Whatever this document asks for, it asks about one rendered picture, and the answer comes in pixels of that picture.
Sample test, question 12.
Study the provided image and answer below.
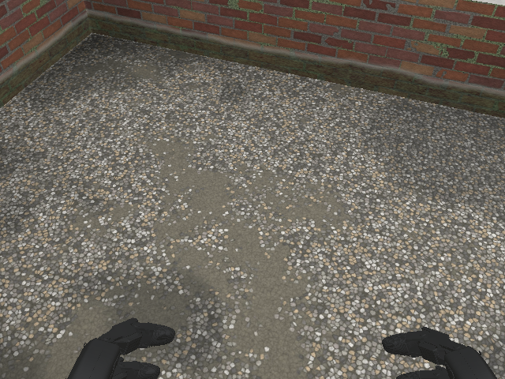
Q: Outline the robot left hand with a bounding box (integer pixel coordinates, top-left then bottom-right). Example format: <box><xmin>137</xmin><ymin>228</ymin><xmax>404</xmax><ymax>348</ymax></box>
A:
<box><xmin>67</xmin><ymin>318</ymin><xmax>175</xmax><ymax>379</ymax></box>

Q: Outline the robot right hand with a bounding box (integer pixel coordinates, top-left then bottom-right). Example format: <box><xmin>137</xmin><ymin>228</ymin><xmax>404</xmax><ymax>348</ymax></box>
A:
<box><xmin>382</xmin><ymin>327</ymin><xmax>497</xmax><ymax>379</ymax></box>

